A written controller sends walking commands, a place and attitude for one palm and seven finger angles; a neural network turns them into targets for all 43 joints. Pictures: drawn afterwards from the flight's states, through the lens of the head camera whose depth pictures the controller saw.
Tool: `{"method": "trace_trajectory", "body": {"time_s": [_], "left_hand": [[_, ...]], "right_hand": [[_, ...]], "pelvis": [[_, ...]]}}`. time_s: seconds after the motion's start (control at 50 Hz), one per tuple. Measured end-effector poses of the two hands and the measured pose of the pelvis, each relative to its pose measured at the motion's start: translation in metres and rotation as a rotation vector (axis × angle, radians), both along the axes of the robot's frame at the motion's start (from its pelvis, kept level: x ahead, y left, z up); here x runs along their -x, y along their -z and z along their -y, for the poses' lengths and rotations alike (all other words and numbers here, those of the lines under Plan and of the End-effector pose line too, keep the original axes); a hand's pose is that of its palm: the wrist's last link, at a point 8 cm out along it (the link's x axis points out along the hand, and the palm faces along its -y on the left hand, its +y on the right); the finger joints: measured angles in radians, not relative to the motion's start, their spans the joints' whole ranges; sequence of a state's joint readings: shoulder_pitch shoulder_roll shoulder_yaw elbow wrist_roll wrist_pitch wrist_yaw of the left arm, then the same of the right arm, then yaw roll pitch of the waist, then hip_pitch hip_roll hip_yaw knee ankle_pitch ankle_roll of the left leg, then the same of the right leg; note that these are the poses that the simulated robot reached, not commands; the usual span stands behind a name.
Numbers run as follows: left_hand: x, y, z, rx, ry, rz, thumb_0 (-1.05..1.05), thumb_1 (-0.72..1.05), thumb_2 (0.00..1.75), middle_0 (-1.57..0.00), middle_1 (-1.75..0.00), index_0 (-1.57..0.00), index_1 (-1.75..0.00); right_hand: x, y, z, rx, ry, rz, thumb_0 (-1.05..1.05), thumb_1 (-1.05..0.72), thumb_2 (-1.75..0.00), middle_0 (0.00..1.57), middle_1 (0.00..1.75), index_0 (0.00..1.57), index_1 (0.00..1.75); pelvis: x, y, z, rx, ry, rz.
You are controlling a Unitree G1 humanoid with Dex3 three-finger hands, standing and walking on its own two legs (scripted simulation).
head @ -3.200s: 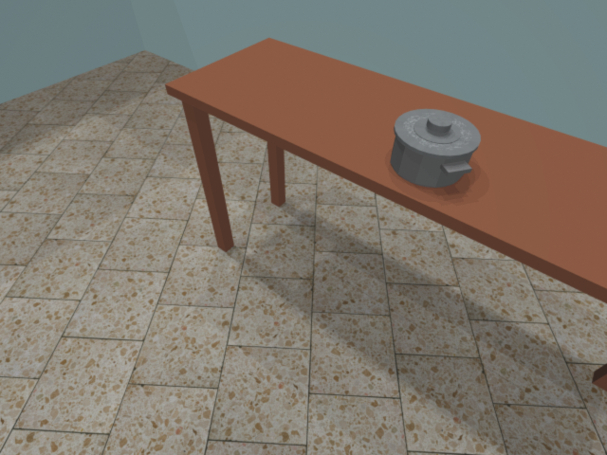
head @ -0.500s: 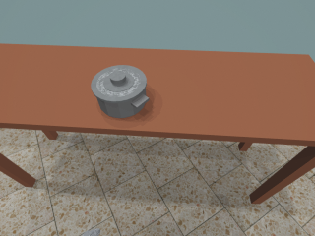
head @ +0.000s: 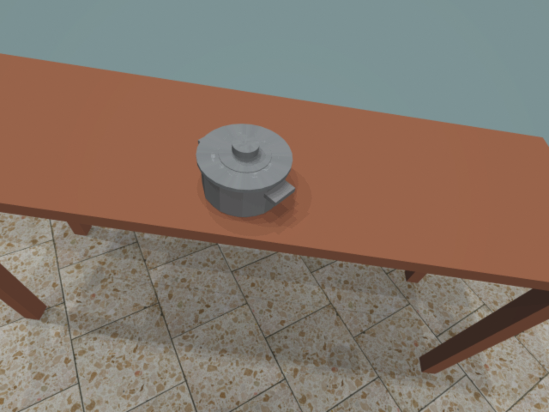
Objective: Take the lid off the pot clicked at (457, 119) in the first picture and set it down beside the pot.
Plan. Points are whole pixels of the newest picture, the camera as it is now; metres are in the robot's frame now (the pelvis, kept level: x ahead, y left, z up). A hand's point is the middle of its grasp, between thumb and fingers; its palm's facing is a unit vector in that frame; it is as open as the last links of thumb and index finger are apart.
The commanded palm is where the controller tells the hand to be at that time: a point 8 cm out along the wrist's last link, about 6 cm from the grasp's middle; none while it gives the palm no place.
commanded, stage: come to a stop and stand still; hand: left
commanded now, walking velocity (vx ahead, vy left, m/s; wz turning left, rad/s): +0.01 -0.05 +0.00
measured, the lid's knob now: (245, 146) +0.52 +0.10 +0.08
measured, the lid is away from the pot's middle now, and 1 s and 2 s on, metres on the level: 0.00 0.00 0.00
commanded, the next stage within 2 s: look again from close up in 1.26 s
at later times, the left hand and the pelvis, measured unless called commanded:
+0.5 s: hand out of the picture +0.02 +0.14 -0.19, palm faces -0.02 -0.97 -0.23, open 7.3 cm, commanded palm none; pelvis -0.02 -0.04 -0.02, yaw +0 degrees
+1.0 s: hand out of the picture +0.03 +0.13 -0.19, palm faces +0.01 -0.98 -0.19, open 7.4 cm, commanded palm none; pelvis +0.02 -0.05 -0.01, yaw +0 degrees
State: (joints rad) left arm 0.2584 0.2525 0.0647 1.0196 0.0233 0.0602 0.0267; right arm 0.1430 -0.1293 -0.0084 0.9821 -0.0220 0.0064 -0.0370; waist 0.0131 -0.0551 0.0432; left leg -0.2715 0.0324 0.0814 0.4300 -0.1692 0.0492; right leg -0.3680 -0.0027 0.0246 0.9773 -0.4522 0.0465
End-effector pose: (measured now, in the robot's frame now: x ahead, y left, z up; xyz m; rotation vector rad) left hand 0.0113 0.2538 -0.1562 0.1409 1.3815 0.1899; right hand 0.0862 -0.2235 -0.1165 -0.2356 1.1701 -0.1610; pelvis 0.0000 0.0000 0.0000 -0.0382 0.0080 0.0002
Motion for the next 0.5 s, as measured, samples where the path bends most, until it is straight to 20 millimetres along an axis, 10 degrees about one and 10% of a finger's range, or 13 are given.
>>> {"method": "trace_trajectory", "body": {"time_s": [0.26,0.5], "left_hand": [[0.017,0.009,0.042,-0.004,0.120,0.023,0.00,0.91,0.90,-0.19,-0.30,-0.20,-0.30],[-0.001,0.000,0.062,-0.020,0.100,0.103,0.00,0.92,0.90,-0.20,-0.30,-0.20,-0.30]], "right_hand": [[0.087,0.041,0.041,-0.047,0.109,-0.090,0.00,-0.91,-0.90,0.20,0.30,0.20,0.30],[0.142,0.051,0.031,-0.124,0.134,-0.233,0.01,-0.91,-0.90,0.20,0.30,0.19,0.30]], "pelvis": [[0.029,0.024,0.018,-0.014,0.011,0.018],[0.022,0.022,0.037,-0.035,0.001,0.016]]}}
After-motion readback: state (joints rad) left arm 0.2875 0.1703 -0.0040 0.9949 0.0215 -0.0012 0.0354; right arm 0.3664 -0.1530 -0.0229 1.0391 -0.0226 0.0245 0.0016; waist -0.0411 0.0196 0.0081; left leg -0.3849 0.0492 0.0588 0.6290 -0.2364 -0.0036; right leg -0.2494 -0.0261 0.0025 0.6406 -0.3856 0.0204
